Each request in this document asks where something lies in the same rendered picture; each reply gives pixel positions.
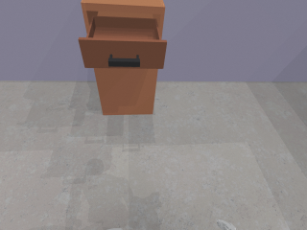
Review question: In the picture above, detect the robot right hand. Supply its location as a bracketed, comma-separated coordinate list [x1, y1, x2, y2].
[217, 219, 236, 230]

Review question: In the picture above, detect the cabinet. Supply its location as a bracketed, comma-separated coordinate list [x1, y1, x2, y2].
[81, 0, 166, 115]

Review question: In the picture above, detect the drawer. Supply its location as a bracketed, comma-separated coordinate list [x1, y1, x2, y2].
[78, 15, 167, 69]

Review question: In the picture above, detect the handle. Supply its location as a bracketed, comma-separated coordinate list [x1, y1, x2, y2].
[108, 54, 140, 67]

